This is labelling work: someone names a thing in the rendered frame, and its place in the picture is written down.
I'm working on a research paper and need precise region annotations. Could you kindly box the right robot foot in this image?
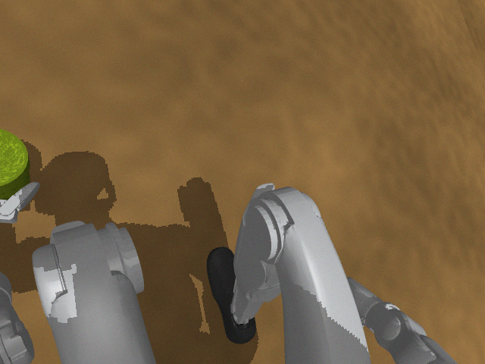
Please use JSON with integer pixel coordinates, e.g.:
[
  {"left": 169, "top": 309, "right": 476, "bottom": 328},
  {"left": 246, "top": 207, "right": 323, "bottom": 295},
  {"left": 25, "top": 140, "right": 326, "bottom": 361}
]
[{"left": 207, "top": 247, "right": 256, "bottom": 344}]

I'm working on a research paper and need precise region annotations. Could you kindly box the right robot arm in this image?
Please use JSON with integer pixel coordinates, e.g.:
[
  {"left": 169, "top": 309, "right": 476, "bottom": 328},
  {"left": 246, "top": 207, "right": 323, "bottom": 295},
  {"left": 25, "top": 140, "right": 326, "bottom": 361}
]
[{"left": 365, "top": 302, "right": 458, "bottom": 364}]

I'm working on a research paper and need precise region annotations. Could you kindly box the left robot hand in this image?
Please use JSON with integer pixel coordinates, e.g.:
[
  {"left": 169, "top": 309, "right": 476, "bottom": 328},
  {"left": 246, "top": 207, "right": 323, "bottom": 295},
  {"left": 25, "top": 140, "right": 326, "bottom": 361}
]
[{"left": 0, "top": 182, "right": 40, "bottom": 224}]

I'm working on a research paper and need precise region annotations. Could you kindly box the left robot arm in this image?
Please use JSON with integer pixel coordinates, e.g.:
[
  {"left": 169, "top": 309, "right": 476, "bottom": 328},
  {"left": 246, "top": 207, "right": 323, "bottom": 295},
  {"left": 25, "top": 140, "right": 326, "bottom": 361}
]
[{"left": 0, "top": 272, "right": 35, "bottom": 364}]

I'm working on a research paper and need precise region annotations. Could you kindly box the cup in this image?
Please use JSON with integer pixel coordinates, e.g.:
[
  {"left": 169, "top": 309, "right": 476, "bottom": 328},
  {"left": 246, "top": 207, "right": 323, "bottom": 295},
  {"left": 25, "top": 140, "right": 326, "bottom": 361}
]
[{"left": 0, "top": 129, "right": 30, "bottom": 200}]

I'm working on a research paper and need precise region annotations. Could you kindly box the right robot hand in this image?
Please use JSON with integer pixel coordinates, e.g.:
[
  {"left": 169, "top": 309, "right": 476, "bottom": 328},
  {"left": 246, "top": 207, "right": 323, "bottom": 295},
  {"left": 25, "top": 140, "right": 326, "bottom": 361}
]
[{"left": 347, "top": 277, "right": 383, "bottom": 327}]

